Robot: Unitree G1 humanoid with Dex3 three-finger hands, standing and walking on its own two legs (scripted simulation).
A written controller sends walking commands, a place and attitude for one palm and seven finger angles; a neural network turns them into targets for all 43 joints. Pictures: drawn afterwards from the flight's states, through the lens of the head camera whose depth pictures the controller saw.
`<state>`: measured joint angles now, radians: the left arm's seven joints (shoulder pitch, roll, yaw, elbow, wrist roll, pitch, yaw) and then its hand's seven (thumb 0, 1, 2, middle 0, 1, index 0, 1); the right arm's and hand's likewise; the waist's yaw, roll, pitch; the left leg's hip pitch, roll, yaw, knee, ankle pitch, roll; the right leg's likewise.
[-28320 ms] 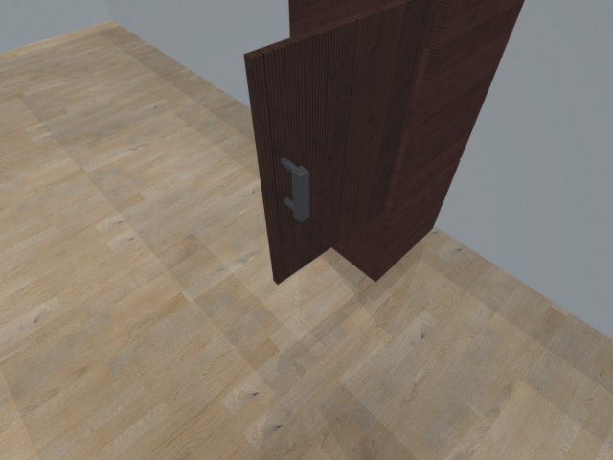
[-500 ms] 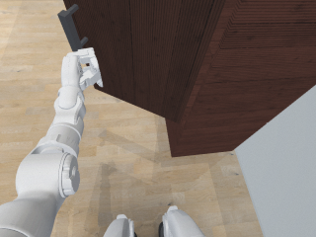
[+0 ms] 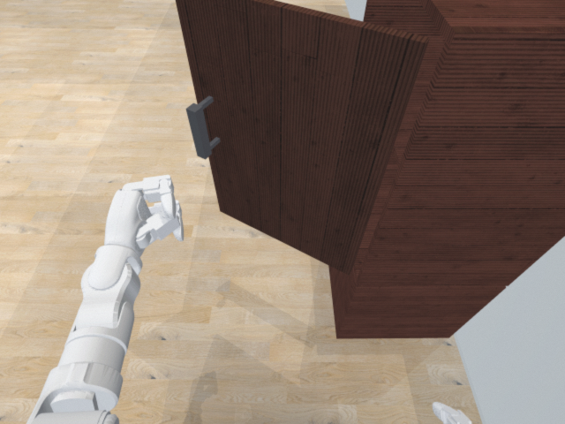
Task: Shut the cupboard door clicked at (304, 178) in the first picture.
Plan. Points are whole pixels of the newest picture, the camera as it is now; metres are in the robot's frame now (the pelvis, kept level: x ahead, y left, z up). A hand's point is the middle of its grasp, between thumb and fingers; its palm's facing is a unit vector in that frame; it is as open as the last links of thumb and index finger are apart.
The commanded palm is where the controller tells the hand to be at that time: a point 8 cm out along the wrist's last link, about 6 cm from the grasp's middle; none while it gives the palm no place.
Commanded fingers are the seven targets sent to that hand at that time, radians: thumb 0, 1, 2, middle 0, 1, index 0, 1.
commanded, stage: draw the hand back to the body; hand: left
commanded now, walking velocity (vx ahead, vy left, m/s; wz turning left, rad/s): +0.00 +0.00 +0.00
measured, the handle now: (206, 127) +0.68 +0.17 +0.02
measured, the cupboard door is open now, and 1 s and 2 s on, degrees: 59 59 59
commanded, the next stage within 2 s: step back with the hand held close in 1.10 s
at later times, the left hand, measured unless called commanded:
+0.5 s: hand (61, 273) +0.26 +0.24 +0.16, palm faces +0.31 -0.90 -0.31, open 4.4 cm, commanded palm +0.20 +0.28 +0.18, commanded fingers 0.00 0.90 0.90 -0.47 -0.60 -0.47 -0.60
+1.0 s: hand out of the picture +0.19 +0.26 +0.19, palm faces +0.47 -0.79 -0.40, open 7.3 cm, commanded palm +0.14 +0.30 +0.21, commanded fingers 0.00 0.90 0.90 -0.20 -0.30 -0.20 -0.30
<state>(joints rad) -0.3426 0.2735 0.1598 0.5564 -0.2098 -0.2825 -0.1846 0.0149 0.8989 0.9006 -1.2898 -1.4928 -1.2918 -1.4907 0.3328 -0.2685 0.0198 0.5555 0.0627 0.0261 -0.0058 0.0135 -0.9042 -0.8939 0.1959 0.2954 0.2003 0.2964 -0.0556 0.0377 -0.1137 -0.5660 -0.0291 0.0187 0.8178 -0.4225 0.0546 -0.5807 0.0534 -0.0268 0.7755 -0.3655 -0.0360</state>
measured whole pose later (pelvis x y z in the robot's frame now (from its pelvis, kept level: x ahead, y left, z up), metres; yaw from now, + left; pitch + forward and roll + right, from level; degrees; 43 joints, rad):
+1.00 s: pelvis +0.01 -0.01 +0.04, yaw +2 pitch -3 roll +0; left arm 0.45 0.34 0.33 -0.34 -0.07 -0.08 0.09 0.01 0.89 0.90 -0.22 -0.32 -0.23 -0.32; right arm 0.21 -0.23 0.02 0.63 0.02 -0.09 -0.07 0.02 -0.90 -0.89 0.20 0.30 0.20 0.30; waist 0.07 0.07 -0.02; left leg -0.11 -0.05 -0.01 0.43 -0.27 0.05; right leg -0.12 0.04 -0.03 0.42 -0.24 -0.04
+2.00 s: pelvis -0.06 +0.02 +0.01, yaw +0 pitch -1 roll +0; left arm 0.50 0.38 0.44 -0.45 -0.02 -0.22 0.13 0.01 0.89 0.90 -0.21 -0.30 -0.21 -0.30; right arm 0.24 -0.23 0.01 0.54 0.01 0.00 -0.07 0.02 -0.90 -0.89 0.20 0.30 0.20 0.30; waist 0.01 0.00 -0.01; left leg -0.38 -0.07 0.06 0.66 -0.27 0.10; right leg -0.41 0.01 0.01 0.64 -0.23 0.01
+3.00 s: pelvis -0.23 +0.00 +0.03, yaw -2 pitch +0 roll -1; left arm 0.52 0.39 0.40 -0.40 -0.06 -0.14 0.17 0.01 0.89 0.90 -0.21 -0.30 -0.21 -0.30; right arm 0.28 -0.26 0.00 0.62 0.03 -0.01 -0.10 0.02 -0.90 -0.89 0.20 0.30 0.20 0.30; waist -0.02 -0.03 -0.09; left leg -0.37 -0.04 0.01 0.52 -0.15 0.05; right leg -0.15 0.03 0.00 0.51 -0.36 0.00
